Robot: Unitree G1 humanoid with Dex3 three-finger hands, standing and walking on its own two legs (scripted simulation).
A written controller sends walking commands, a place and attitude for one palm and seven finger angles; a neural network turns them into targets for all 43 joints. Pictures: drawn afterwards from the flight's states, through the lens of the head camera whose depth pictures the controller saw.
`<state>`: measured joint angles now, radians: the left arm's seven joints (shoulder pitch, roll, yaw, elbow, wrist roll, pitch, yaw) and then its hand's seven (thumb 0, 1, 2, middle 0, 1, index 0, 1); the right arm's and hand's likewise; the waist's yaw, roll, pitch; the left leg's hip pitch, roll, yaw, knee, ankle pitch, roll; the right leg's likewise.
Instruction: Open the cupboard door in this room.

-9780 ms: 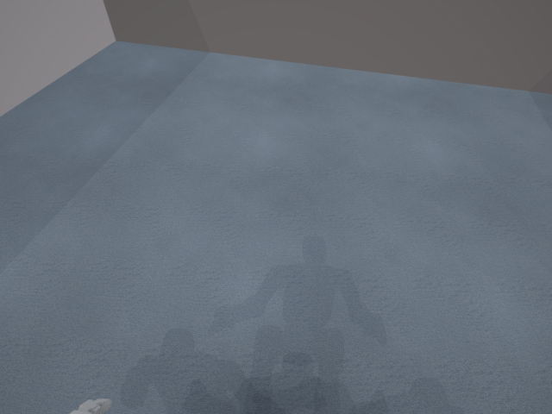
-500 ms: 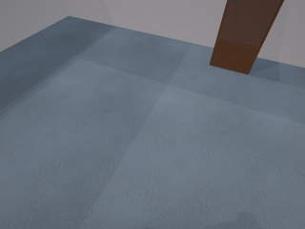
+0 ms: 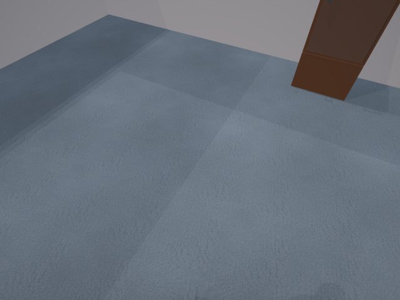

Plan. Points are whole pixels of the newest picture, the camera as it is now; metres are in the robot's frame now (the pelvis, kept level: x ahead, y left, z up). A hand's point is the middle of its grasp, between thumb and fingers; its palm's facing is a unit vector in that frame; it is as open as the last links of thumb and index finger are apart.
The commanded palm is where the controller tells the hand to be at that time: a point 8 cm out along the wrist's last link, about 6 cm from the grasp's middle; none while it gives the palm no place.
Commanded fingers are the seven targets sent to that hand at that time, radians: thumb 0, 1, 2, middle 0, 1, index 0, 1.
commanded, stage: stand and wait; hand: left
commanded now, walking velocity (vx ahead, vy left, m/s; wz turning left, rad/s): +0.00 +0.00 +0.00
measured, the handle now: out of the picture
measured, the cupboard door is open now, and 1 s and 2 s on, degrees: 0 0 0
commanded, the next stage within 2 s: turn or walk to find it in 0.54 s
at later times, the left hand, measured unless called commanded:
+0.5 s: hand out of the picture +0.03 +0.23 -0.16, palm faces -0.01 -0.95 -0.31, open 7.4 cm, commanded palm none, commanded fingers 0.00 0.90 0.90 -0.20 -0.30 -0.20 -0.30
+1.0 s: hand out of the picture +0.08 +0.25 -0.15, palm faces -0.01 -0.94 -0.33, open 7.4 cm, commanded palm none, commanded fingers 0.00 0.90 0.90 -0.20 -0.30 -0.20 -0.30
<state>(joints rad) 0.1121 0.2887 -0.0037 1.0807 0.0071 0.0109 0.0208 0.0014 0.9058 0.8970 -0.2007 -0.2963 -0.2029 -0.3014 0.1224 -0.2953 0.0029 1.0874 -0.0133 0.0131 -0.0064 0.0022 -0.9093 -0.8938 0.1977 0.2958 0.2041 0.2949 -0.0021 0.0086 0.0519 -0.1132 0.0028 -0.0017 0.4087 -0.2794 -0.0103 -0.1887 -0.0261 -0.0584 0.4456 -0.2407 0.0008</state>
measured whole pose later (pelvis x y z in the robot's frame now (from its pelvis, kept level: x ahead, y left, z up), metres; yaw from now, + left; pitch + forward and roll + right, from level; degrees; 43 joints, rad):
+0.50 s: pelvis -0.02 +0.00 +0.00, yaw +0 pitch -2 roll +0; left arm 0.17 0.30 0.01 1.13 0.01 -0.01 0.00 0.00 0.90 0.90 -0.20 -0.30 -0.20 -0.30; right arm 0.17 -0.31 -0.02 1.14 -0.01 -0.01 -0.01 0.00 -0.91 -0.89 0.20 0.30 0.21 0.30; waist 0.01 0.00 0.06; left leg -0.09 0.01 0.00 0.36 -0.24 -0.01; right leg -0.15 -0.01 -0.06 0.37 -0.18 -0.01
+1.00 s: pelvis +0.00 +0.00 +0.01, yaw +1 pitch -2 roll +0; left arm 0.10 0.33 -0.01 1.11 0.01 -0.01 0.00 0.00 0.90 0.90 -0.20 -0.30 -0.20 -0.30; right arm 0.10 -0.32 0.02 1.10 -0.01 -0.02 0.00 0.00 -0.91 -0.89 0.20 0.30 0.21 0.30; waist 0.01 0.01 0.05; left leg -0.07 0.00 -0.02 0.34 -0.24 -0.01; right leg -0.13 -0.02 -0.07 0.35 -0.19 0.00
